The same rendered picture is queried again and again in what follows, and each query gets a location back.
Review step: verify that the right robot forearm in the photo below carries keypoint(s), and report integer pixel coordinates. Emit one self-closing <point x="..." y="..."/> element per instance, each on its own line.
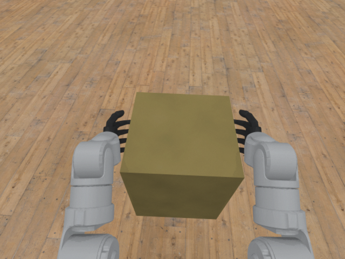
<point x="276" y="179"/>

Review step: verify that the right robot hand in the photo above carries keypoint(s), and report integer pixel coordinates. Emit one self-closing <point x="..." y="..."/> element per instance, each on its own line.
<point x="251" y="126"/>

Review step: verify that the left robot forearm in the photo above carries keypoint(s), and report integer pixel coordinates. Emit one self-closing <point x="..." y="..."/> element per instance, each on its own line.
<point x="91" y="179"/>

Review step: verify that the left robot hand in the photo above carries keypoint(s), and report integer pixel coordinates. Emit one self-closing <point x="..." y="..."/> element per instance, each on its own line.
<point x="112" y="126"/>

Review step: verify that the right robot upper arm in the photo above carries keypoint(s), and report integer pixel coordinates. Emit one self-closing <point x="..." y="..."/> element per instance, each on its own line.
<point x="264" y="247"/>

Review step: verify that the left robot upper arm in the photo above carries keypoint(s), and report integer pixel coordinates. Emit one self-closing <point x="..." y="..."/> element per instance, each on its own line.
<point x="90" y="246"/>

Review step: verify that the carton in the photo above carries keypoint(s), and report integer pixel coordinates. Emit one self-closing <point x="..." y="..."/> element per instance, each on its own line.
<point x="181" y="157"/>

